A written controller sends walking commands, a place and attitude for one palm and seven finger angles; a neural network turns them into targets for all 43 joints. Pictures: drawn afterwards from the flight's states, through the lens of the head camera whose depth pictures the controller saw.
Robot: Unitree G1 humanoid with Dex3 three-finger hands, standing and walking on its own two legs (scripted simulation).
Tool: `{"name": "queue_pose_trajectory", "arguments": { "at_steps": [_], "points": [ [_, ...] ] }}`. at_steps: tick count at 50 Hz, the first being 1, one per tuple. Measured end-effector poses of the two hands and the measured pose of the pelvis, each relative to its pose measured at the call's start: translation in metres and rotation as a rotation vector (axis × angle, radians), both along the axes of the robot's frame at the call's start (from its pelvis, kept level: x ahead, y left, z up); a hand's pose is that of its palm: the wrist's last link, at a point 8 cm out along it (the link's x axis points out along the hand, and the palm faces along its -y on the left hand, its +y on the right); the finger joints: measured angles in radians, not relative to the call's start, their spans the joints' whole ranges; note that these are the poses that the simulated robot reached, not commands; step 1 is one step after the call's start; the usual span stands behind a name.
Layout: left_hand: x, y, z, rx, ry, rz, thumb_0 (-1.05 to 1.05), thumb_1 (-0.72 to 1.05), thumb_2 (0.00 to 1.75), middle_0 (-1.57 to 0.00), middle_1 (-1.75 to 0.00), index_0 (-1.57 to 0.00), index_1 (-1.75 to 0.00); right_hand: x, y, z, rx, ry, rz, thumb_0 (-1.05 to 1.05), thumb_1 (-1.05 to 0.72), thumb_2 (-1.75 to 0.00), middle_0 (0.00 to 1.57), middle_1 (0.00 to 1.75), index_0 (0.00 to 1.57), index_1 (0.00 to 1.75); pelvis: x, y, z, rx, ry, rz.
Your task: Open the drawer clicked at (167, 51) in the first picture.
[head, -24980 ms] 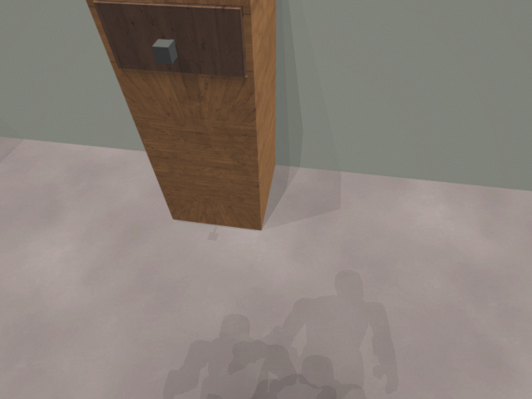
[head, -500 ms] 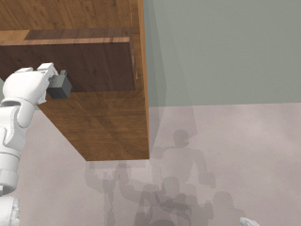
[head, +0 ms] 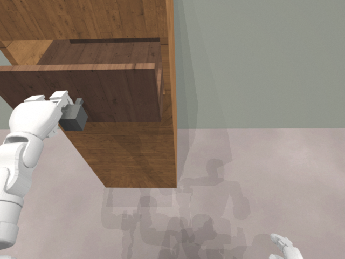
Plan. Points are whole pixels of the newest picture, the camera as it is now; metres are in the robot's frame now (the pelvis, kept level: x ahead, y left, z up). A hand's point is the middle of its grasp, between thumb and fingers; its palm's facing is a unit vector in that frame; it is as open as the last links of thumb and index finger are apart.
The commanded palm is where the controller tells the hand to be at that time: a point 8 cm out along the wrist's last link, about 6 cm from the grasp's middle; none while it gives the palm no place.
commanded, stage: pull the drawer open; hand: left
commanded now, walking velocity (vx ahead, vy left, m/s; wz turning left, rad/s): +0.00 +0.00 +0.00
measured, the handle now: (75, 111) +0.42 +0.25 +0.11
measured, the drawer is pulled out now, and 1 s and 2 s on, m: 0.12 0.20 0.30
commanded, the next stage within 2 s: none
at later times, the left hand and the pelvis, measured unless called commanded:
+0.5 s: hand (43, 149) +0.32 +0.29 +0.10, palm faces +0.02 -0.02 -1.00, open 5.3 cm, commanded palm +0.28 +0.30 +0.16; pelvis -0.01 +0.00 +0.00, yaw +1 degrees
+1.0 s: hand (36, 166) +0.28 +0.29 +0.10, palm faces +0.01 -0.03 -1.00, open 5.4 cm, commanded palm +0.24 +0.30 +0.16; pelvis +0.00 +0.00 +0.00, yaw +0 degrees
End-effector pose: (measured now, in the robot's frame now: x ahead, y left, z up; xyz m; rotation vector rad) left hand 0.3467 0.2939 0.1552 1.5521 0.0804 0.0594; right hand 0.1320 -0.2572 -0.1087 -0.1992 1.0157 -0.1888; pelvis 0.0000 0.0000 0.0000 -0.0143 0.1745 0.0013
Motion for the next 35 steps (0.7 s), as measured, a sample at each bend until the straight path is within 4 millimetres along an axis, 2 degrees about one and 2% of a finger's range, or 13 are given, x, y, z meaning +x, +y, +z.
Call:
{"name": "queue_pose_trajectory", "arguments": {
  "at_steps": [16, 26, 35],
  "points": [
    [-0.041, 0.0, -0.001, -0.004, -0.029, -0.003, 0.0, 0.88, 0.89, -0.42, -1.35, -0.31, -1.27, 0.009, 0.01, 0.003, 0.009, -0.055, 0.044, 0.01, -0.91, -0.9, 0.2, 0.3, 0.2, 0.3, -0.01, 0.002, 0.001, 0.001, -0.03, 0.008],
    [-0.049, -0.002, -0.001, -0.002, -0.025, 0.014, 0.0, 0.88, 0.89, -0.42, -1.35, -0.31, -1.28, 0.012, 0.018, 0.004, 0.019, -0.073, 0.067, 0.01, -0.91, -0.9, 0.2, 0.3, 0.2, 0.3, -0.015, 0.001, 0.002, 0.004, -0.046, 0.012],
    [-0.063, -0.001, 0.0, -0.006, -0.01, 0.005, 0.0, 0.88, 0.89, -0.42, -1.35, -0.29, -1.27, 0.018, 0.014, 0.009, 0.012, -0.102, 0.06, 0.01, -0.91, -0.9, 0.21, 0.3, 0.2, 0.3, -0.01, 0.0, 0.003, 0.006, -0.058, 0.003]
  ]
}}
